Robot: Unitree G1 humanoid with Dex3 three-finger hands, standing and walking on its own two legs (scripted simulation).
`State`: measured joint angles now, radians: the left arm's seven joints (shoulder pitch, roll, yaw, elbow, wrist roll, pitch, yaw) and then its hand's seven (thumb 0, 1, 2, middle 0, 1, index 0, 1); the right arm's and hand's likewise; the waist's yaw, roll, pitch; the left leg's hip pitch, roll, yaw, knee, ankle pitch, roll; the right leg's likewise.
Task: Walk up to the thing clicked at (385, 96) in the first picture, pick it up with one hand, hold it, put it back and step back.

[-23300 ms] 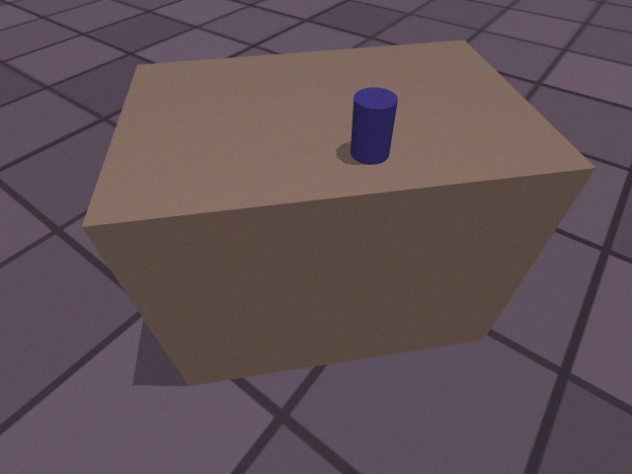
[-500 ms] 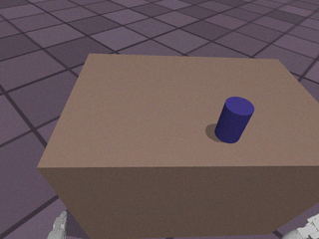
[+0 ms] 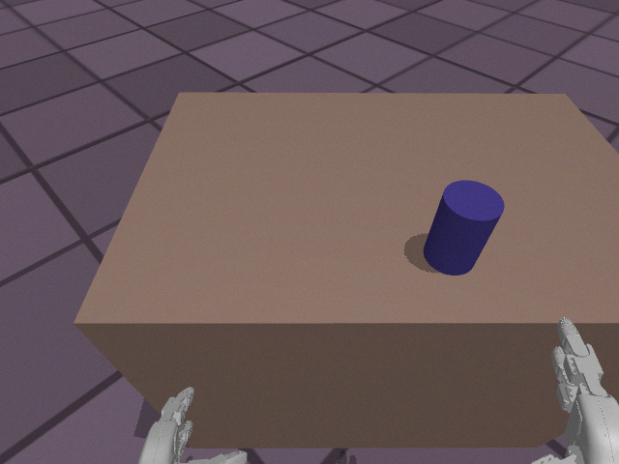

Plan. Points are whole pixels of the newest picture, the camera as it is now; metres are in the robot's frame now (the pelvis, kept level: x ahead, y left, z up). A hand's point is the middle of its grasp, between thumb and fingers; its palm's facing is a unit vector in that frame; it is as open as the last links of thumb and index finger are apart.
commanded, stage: home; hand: right
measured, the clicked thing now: (460, 229) +0.45 -0.21 +0.04
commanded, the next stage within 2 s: none
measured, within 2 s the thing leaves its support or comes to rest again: neither
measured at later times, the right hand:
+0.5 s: hand (455, 429) +0.21 -0.18 -0.10, palm faces +0.11 +0.97 -0.24, open 17.5 cm
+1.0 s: hand out of the picture +0.15 -0.24 -0.13, palm faces -0.04 +0.92 -0.39, open 17.4 cm
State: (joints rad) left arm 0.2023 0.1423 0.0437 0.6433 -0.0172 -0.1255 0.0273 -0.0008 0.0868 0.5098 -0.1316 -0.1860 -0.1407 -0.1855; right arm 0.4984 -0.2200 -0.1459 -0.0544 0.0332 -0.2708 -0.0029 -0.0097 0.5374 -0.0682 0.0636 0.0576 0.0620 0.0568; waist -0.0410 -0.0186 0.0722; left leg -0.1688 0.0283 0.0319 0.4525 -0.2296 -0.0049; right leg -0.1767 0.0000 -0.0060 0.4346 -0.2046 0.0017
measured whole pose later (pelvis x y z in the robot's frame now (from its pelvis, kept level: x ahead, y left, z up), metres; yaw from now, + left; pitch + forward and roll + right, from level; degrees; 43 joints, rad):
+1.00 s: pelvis +0.03 +0.00 +0.00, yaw +1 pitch -2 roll +0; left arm 0.19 0.35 0.02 0.87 0.03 0.00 0.00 0.01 0.90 0.90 -0.20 -0.29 -0.21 -0.30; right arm 0.20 -0.35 -0.01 0.89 -0.03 -0.03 -0.01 -0.01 0.54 -0.05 0.06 0.05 0.06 0.05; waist 0.01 -0.02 -0.01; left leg -0.16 0.01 0.01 0.48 -0.29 0.00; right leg -0.16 -0.01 -0.03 0.47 -0.28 0.01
